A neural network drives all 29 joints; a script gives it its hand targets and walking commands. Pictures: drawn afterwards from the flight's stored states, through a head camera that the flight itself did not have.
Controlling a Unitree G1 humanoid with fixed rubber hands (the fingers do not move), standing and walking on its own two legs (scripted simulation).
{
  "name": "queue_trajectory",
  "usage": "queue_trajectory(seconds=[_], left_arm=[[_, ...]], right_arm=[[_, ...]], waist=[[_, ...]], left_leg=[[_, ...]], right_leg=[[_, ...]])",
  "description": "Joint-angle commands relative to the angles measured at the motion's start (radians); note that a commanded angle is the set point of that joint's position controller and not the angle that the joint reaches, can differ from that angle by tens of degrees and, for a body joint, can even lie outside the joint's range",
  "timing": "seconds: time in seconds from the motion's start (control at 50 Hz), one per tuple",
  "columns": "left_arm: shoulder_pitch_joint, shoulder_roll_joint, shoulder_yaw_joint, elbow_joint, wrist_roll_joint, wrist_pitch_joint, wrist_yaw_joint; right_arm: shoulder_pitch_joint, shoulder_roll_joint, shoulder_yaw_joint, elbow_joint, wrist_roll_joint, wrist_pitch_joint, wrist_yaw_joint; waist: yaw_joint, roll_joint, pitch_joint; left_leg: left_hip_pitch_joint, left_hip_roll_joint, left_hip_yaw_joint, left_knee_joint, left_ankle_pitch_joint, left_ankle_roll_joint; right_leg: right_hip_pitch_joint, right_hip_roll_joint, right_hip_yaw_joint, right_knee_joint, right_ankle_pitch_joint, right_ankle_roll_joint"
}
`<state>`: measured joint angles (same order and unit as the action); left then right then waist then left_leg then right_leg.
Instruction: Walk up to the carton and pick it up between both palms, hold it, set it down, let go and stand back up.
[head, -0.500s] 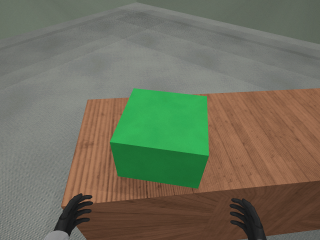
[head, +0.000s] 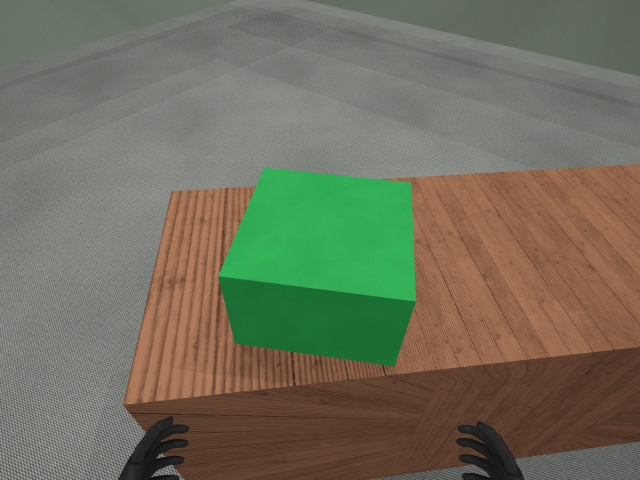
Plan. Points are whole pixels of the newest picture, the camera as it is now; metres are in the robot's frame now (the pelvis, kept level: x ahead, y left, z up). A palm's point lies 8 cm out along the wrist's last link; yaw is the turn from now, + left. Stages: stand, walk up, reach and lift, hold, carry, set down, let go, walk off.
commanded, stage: let go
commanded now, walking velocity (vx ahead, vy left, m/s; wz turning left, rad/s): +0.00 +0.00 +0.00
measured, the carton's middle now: (325, 261) +0.50 +0.02 -0.04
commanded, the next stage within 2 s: stand in 0.48 s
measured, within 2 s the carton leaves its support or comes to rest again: neither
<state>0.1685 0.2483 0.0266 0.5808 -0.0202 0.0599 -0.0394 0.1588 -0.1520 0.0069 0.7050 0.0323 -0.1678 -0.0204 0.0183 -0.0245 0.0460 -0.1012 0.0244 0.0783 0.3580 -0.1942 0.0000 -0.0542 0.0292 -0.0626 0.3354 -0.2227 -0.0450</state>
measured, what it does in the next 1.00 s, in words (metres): stands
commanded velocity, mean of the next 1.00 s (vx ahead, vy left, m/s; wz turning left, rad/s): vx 0.00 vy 0.00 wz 0.00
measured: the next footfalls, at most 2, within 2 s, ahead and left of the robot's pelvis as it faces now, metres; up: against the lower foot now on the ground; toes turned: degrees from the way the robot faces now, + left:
none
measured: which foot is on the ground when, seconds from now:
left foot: down 0.00-1.00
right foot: down 0.00-1.00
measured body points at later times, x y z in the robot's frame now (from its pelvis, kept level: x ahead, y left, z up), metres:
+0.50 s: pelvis +0.00 +0.01 +0.00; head +0.00 +0.02 +0.45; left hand +0.18 +0.24 -0.09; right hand +0.17 -0.23 -0.08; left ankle +0.00 +0.11 -0.75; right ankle -0.02 -0.09 -0.75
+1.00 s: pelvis -0.02 +0.02 +0.00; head -0.03 +0.01 +0.45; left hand +0.10 +0.28 -0.10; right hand +0.10 -0.25 -0.11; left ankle +0.00 +0.11 -0.75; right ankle -0.02 -0.09 -0.75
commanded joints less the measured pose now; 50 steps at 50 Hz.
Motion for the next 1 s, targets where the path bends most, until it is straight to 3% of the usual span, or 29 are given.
queue_trajectory(seconds=[0.0,0.22,0.46,0.48,0.52,0.58,0.78,0.98], left_arm=[[-0.087,0.090,0.010,-0.112,0.014,-0.001,0.028],[-0.057,0.062,0.004,-0.089,0.024,0.037,0.036],[-0.058,0.049,0.004,-0.122,0.039,0.040,0.047],[0.045,0.108,0.030,-0.037,0.050,-0.040,0.050],[0.064,0.126,0.033,-0.021,0.045,-0.078,0.043],[0.051,0.112,0.027,-0.026,0.047,-0.107,0.041],[0.091,0.128,0.012,0.008,0.036,-0.107,0.040],[0.124,0.142,-0.002,0.025,0.033,-0.107,0.044]], right_arm=[[-0.067,-0.106,-0.043,-0.073,-0.014,-0.032,0.025],[-0.051,-0.125,-0.043,-0.071,-0.020,-0.020,0.043],[-0.039,-0.146,-0.059,-0.081,-0.024,-0.022,0.055],[0.040,-0.205,-0.067,-0.043,-0.045,0.050,0.017],[0.043,-0.208,-0.066,-0.061,-0.045,0.089,0.001],[0.063,-0.212,-0.065,-0.062,-0.046,0.100,0.003],[0.090,-0.229,-0.056,-0.053,-0.042,0.115,0.016],[0.115,-0.239,-0.041,-0.033,-0.039,0.116,0.021]], waist=[[-0.014,0.047,-0.059],[-0.012,0.012,-0.036],[-0.007,0.020,-0.052],[0.014,0.105,-0.130],[0.002,0.061,-0.122],[-0.010,0.033,-0.171],[-0.017,0.007,-0.035],[-0.015,0.030,-0.041]], left_leg=[[0.129,-0.007,-0.034,-0.008,0.145,-0.019],[0.152,-0.012,-0.033,0.000,0.180,-0.015],[0.164,-0.007,-0.030,0.011,0.196,-0.016],[-0.010,0.082,-0.113,0.065,0.311,0.024],[-0.041,0.105,-0.124,0.046,0.234,0.039],[0.002,0.115,-0.132,0.060,0.280,0.037],[-0.068,0.109,-0.151,0.024,0.172,0.032],[-0.108,0.103,-0.163,-0.007,0.008,0.027]], right_leg=[[-0.156,-0.035,0.046,-0.068,0.051,0.018],[-0.164,-0.038,0.053,-0.070,0.124,0.022],[-0.180,-0.029,0.049,-0.063,0.122,0.017],[-0.099,-0.104,0.120,0.020,0.188,0.029],[-0.061,-0.133,0.153,0.023,0.213,0.031],[-0.063,-0.141,0.150,0.037,0.278,0.026],[-0.134,-0.139,0.147,0.016,0.190,0.026],[-0.138,-0.139,0.149,0.013,0.032,0.027]])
